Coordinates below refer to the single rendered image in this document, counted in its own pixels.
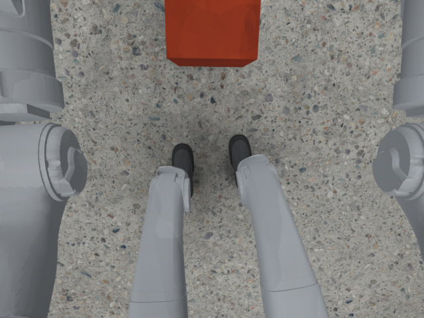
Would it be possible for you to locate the right robot shin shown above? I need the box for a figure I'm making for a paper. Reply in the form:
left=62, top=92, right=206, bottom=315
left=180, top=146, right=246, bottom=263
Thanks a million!
left=237, top=154, right=279, bottom=179

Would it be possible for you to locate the robot right forearm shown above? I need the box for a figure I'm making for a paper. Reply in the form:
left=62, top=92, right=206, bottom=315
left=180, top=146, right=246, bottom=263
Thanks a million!
left=392, top=0, right=424, bottom=118

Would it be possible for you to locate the carton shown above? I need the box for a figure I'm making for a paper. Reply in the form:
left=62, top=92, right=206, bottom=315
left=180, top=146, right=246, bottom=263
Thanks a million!
left=164, top=0, right=261, bottom=67

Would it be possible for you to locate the left robot upper arm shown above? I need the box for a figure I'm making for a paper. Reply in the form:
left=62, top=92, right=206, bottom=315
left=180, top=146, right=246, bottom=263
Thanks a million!
left=0, top=123, right=87, bottom=318

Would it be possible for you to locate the robot left forearm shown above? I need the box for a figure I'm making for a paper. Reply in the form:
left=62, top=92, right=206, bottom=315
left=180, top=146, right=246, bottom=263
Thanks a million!
left=0, top=0, right=65, bottom=126

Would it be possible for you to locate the robot shin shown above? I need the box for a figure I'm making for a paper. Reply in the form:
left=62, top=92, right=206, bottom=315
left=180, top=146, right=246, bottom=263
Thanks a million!
left=149, top=166, right=189, bottom=193
left=237, top=154, right=279, bottom=179

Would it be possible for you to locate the left robot shin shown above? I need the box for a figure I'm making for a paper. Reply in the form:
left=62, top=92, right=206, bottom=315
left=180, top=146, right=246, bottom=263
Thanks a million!
left=149, top=166, right=189, bottom=193

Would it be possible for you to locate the right robot upper arm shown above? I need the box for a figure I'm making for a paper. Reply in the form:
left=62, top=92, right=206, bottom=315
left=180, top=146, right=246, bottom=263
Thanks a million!
left=372, top=123, right=424, bottom=262

